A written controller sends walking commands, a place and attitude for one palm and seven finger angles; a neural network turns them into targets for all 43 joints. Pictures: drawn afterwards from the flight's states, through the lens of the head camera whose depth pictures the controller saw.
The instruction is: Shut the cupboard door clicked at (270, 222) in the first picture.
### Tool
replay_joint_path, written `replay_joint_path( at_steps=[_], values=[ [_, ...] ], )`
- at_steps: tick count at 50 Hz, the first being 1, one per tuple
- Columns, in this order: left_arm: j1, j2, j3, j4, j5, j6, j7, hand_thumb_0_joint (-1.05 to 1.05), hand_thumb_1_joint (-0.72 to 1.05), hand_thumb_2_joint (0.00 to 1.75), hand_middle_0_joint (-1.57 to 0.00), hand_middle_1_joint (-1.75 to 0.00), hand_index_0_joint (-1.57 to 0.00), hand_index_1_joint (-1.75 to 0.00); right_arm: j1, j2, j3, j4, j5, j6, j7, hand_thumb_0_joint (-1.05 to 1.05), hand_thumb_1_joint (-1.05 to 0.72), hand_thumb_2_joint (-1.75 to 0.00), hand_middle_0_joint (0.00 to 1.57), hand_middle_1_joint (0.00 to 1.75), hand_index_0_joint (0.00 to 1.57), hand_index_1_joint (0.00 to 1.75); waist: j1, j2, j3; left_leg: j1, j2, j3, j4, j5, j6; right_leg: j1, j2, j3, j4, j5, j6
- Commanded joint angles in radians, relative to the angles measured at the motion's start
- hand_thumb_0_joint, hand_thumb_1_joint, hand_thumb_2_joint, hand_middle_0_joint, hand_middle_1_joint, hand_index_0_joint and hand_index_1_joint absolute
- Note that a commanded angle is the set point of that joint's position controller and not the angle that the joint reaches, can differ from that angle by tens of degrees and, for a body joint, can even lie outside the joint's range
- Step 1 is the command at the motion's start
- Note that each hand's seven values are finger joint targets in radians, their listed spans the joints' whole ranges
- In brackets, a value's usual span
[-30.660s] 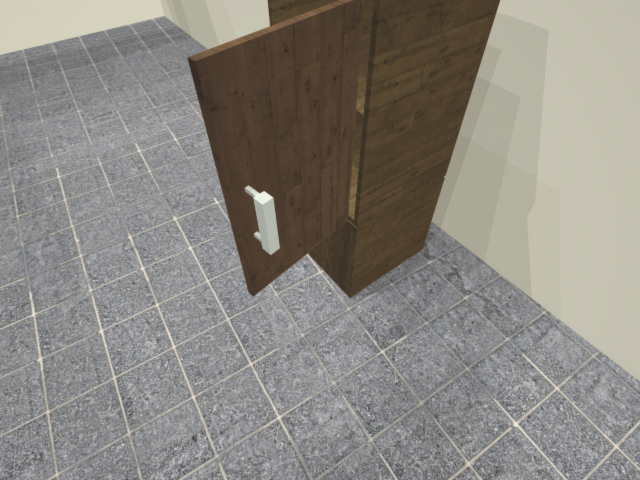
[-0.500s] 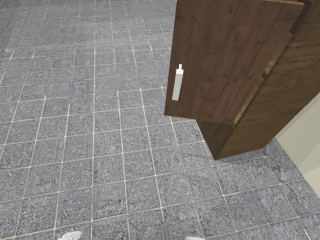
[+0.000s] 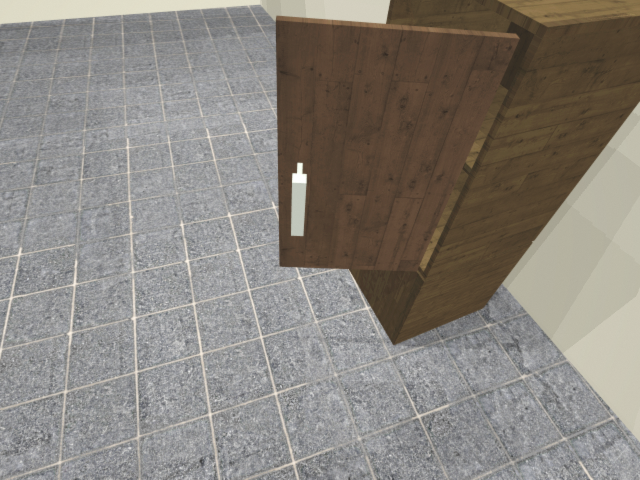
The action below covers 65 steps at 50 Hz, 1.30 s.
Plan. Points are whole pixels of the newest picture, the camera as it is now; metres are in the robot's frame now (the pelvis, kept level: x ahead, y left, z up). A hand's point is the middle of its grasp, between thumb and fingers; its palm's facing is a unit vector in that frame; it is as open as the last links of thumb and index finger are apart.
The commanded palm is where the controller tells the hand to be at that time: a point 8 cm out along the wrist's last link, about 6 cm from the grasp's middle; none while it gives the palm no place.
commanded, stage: take the last steps up to it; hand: left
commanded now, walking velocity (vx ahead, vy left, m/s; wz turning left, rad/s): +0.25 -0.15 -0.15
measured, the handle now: (298, 199) +0.64 +0.06 -0.07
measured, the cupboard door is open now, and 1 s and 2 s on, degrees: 67 67 67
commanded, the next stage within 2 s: come to a stop and stand still in 0.30 s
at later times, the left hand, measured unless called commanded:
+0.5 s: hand (272, 422) +0.23 +0.07 -0.16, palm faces -0.06 -0.98 -0.21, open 7.2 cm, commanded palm none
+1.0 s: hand (275, 449) +0.20 +0.07 -0.15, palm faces -0.01 -0.96 -0.27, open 7.3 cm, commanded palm none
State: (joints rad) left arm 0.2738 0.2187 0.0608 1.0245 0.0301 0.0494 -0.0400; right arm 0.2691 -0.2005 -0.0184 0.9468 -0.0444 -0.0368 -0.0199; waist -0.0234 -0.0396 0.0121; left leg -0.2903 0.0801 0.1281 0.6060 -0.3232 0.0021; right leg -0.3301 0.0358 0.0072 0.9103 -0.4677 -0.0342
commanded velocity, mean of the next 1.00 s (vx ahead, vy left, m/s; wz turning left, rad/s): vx -0.02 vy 0.02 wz -0.01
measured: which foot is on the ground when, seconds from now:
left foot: down 0.00-0.30, up 0.32-0.58, down 0.60-0.86, up 0.88-1.00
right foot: up 0.00-0.30, down 0.32-1.00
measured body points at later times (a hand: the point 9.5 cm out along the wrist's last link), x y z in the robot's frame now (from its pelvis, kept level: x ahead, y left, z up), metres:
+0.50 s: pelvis +0.15 -0.10 +0.01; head +0.18 -0.11 +0.46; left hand +0.24 +0.12 -0.14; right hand +0.14 -0.35 -0.15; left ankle +0.13 +0.02 -0.68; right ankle +0.16 -0.20 -0.73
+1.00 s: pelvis +0.17 -0.13 +0.01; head +0.21 -0.15 +0.46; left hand +0.20 +0.12 -0.13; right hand +0.26 -0.38 -0.15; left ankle +0.15 +0.00 -0.69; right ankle +0.14 -0.23 -0.73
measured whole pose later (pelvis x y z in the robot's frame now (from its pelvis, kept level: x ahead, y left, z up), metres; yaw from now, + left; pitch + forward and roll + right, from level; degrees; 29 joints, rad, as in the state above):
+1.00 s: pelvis +0.17 -0.13 +0.01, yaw -3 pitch +0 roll +2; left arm 0.26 0.17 0.02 1.02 0.03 0.01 0.03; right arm 0.11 -0.23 -0.05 0.97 -0.01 0.07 -0.01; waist 0.03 0.02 0.07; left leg -0.37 -0.02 0.01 0.86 -0.49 -0.03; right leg -0.21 -0.02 -0.03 0.51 -0.31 -0.03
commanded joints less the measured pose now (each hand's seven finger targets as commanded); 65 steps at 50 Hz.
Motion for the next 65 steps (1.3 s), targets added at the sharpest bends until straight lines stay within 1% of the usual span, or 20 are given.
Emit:
replay_joint_path(
  at_steps=[1, 6, 10, 13, 14, 15, 16, 18, 22, 27, 30, 33, 37, 40, 42, 44, 55, 56, 58, 65],
  values=[
    [-0.130, 0.085, 0.034, -0.129, 0.010, -0.033, -0.020, 0.00, 0.90, 0.90, -0.20, -0.30, -0.20, -0.30, 0.114, -0.197, -0.045, -0.010, 0.003, -0.013, -0.028, 0.00, -0.90, -0.90, 0.20, 0.30, 0.20, 0.30, -0.019, 0.180, 0.113, 0.124, 0.330, -0.346, -0.447, -0.049, 0.101, -0.347, -0.106, 0.043, 0.259, 0.126, 0.031],
    [-0.145, 0.033, 0.010, -0.117, -0.002, -0.025, -0.025, 0.00, 0.90, 0.90, -0.20, -0.30, -0.20, -0.30, 0.140, -0.186, -0.050, 0.030, 0.006, -0.019, -0.018, 0.00, -0.90, -0.90, 0.20, 0.30, 0.20, 0.30, -0.014, 0.204, 0.071, 0.173, 0.257, -0.062, -0.389, 0.279, 0.089, -0.264, -0.113, -0.048, 0.006, 0.222, 0.059],
    [-0.177, 0.037, 0.005, -0.118, -0.003, -0.036, -0.024, 0.00, 0.90, 0.90, -0.20, -0.30, -0.20, -0.30, 0.135, -0.205, -0.066, 0.046, 0.005, -0.007, -0.008, 0.00, -0.90, -0.90, 0.20, 0.30, 0.20, 0.30, -0.023, 0.240, 0.064, 0.142, 0.245, -0.019, -0.338, 0.292, 0.079, -0.123, -0.078, -0.116, -0.215, 0.255, 0.048],
    [-0.039, 0.077, 0.017, -0.069, -0.002, -0.051, -0.017, 0.00, 0.90, 0.90, -0.20, -0.30, -0.20, -0.30, 0.092, -0.213, -0.072, 0.049, 0.011, 0.004, -0.003, 0.00, -0.90, -0.90, 0.20, 0.30, 0.20, 0.30, 0.051, 0.177, 0.001, 0.082, 0.209, 0.008, -0.175, 0.298, 0.040, 0.145, -0.026, -0.153, -0.380, 0.307, 0.027],
    [0.084, 0.128, 0.030, -0.032, -0.001, -0.065, -0.009, 0.00, 0.90, 0.90, -0.20, -0.30, -0.20, -0.30, 0.085, -0.193, -0.069, 0.050, 0.020, 0.002, 0.003, 0.00, -0.90, -0.90, 0.20, 0.30, 0.20, 0.30, 0.109, 0.088, -0.065, 0.002, 0.149, 0.055, 0.012, 0.294, 0.007, 0.336, -0.053, -0.103, -0.447, 0.310, 0.005],
    [0.210, 0.237, 0.055, 0.010, 0.005, -0.080, 0.009, 0.00, 0.90, 0.90, -0.20, -0.30, -0.20, -0.30, 0.096, -0.107, -0.050, 0.032, 0.034, 0.000, 0.013, 0.00, -0.90, -0.90, 0.20, 0.30, 0.20, 0.30, 0.157, -0.188, -0.157, -0.210, 0.029, 0.099, 0.292, -0.044, -0.027, 0.536, -0.286, 0.179, -0.530, 0.293, -0.075],
    [0.237, 0.271, 0.054, 0.019, -0.009, -0.079, 0.018, 0.00, 0.90, 0.90, -0.20, -0.30, -0.20, -0.30, 0.049, -0.081, -0.041, -0.010, 0.039, 0.005, 0.005, 0.00, -0.90, -0.90, 0.20, 0.30, 0.20, 0.30, 0.154, -0.238, -0.151, -0.290, -0.033, 0.004, 0.522, -0.372, -0.021, 0.481, -0.425, 0.373, -0.632, 0.392, -0.161],
    [0.067, 0.194, 0.036, -0.011, -0.010, -0.073, 0.039, 0.00, 0.90, 0.90, -0.20, -0.30, -0.20, -0.30, 0.048, -0.091, -0.048, 0.013, 0.033, 0.015, -0.005, 0.00, -0.90, -0.90, 0.20, 0.30, 0.20, 0.30, 0.083, -0.240, -0.080, -0.324, 0.034, -0.105, 0.638, -0.247, -0.014, 0.339, -0.389, 0.316, -0.652, 0.344, -0.195],
    [-0.079, 0.080, -0.004, -0.041, -0.004, -0.091, 0.059, 0.00, 0.90, 0.90, -0.20, -0.30, -0.20, -0.30, 0.107, -0.025, -0.023, 0.064, 0.024, 0.032, 0.003, 0.00, -0.90, -0.90, 0.20, 0.30, 0.20, 0.30, -0.016, -0.064, -0.056, -0.122, 0.035, -0.093, 0.387, -0.115, -0.040, 0.118, -0.308, 0.048, -0.608, 0.692, -0.158],
    [-0.082, 0.080, -0.012, -0.021, -0.014, -0.083, 0.073, 0.00, 0.90, 0.90, -0.20, -0.30, -0.20, -0.30, 0.099, -0.011, -0.006, 0.080, 0.036, 0.043, -0.001, 0.00, -0.90, -0.90, 0.20, 0.30, 0.20, 0.30, -0.016, -0.061, -0.068, 0.044, -0.021, -0.083, -0.042, 0.101, -0.049, 0.147, -0.267, 0.025, -0.521, 0.809, -0.121],
    [-0.025, 0.059, -0.011, -0.030, -0.027, -0.055, 0.087, 0.00, 0.90, 0.90, -0.20, -0.30, -0.20, -0.30, 0.049, -0.118, -0.028, 0.050, 0.029, 0.042, -0.006, 0.00, -0.90, -0.90, 0.20, 0.30, 0.20, 0.30, 0.019, 0.087, -0.054, 0.139, 0.136, -0.218, -0.156, 0.678, 0.044, 0.079, -0.170, -0.013, -0.436, 0.497, -0.004],
    [-0.016, 0.064, -0.011, -0.049, -0.019, -0.026, 0.087, 0.00, 0.90, 0.90, -0.20, -0.30, -0.20, -0.30, -0.023, -0.141, -0.034, 0.017, 0.030, 0.053, -0.021, 0.00, -0.90, -0.90, 0.20, 0.30, 0.20, 0.30, 0.031, 0.272, -0.013, 0.083, 0.207, -0.275, -0.221, 0.829, 0.133, 0.094, -0.089, -0.065, -0.295, 0.181, 0.037],
    [0.006, 0.060, -0.004, -0.057, -0.014, -0.016, 0.079, 0.00, 0.90, 0.90, -0.20, -0.30, -0.20, -0.30, -0.080, -0.160, -0.051, -0.018, 0.022, 0.063, -0.026, 0.00, -0.90, -0.90, 0.20, 0.30, 0.20, 0.30, 0.041, 0.200, -0.069, 0.178, 0.222, -0.254, -0.184, 0.860, 0.183, 0.019, -0.058, -0.026, -0.178, 0.010, 0.033],
    [0.057, 0.066, -0.002, -0.060, -0.008, -0.027, 0.079, 0.00, 0.90, 0.90, -0.20, -0.30, -0.20, -0.30, -0.124, -0.160, -0.060, -0.042, 0.032, 0.070, -0.018, 0.00, -0.90, -0.90, 0.20, 0.30, 0.20, 0.30, 0.059, 0.104, -0.106, 0.143, 0.137, -0.196, -0.089, 0.633, 0.110, 0.108, -0.077, 0.023, -0.404, 0.308, 0.028],
    [0.019, 0.153, 0.007, -0.076, 0.003, -0.040, 0.079, 0.00, 0.90, 0.90, -0.20, -0.30, -0.20, -0.30, -0.086, -0.094, -0.058, -0.057, 0.041, 0.078, 0.000, 0.00, -0.90, -0.90, 0.20, 0.30, 0.20, 0.30, 0.024, -0.144, -0.061, 0.000, -0.050, -0.078, 0.044, 0.097, -0.009, 0.128, -0.317, 0.272, -0.559, 0.600, -0.077],
    [0.023, 0.145, 0.005, -0.065, 0.003, -0.049, 0.081, 0.00, 0.90, 0.90, -0.20, -0.30, -0.20, -0.30, -0.141, -0.081, -0.053, -0.055, 0.032, 0.096, -0.001, 0.00, -0.90, -0.90, 0.20, 0.30, 0.20, 0.30, 0.047, -0.163, -0.018, -0.091, -0.081, -0.145, 0.273, -0.238, -0.020, 0.139, -0.396, 0.309, -0.570, 0.917, -0.175],
    [-0.006, 0.140, 0.001, -0.020, -0.015, -0.057, 0.083, 0.00, 0.90, 0.90, -0.20, -0.30, -0.20, -0.30, -0.027, -0.067, -0.022, 0.040, 0.043, 0.057, 0.000, 0.00, -0.90, -0.90, 0.20, 0.30, 0.20, 0.30, 0.017, -0.139, -0.069, 0.136, -0.066, -0.110, -0.234, 0.140, -0.035, 0.223, -0.248, 0.132, -0.455, 0.790, -0.074],
    [0.096, 0.116, -0.014, -0.019, -0.010, -0.091, 0.125, 0.00, 0.90, 0.90, -0.20, -0.30, -0.20, -0.30, -0.066, -0.124, -0.036, -0.029, 0.037, 0.027, 0.000, 0.00, -0.90, -0.90, 0.20, 0.30, 0.20, 0.30, 0.038, 0.064, -0.122, 0.130, -0.031, -0.063, -0.089, 0.183, -0.028, 0.269, -0.223, 0.155, -0.364, 1.079, -0.016],
    [0.085, 0.142, -0.008, -0.059, -0.010, -0.087, 0.121, 0.00, 0.90, 0.90, -0.20, -0.30, -0.20, -0.30, 0.016, -0.088, -0.029, -0.039, 0.029, 0.014, 0.001, 0.00, -0.90, -0.90, 0.20, 0.30, 0.20, 0.30, 0.018, 0.124, -0.187, 0.106, 0.007, -0.082, -0.077, 0.354, 0.003, 0.297, -0.232, 0.100, -0.293, 1.113, -0.025],
    [0.011, 0.078, -0.046, -0.076, -0.010, -0.043, 0.093, 0.00, 0.90, 0.90, -0.20, -0.30, -0.20, -0.30, -0.026, -0.111, -0.011, -0.048, 0.032, 0.027, 0.004, 0.00, -0.90, -0.90, 0.20, 0.30, 0.20, 0.30, 0.033, 0.066, 0.085, -0.028, 0.038, -0.204, -0.217, 0.173, 0.040, 0.101, -0.112, 0.022, -0.426, 0.214, 0.014]
  ],
)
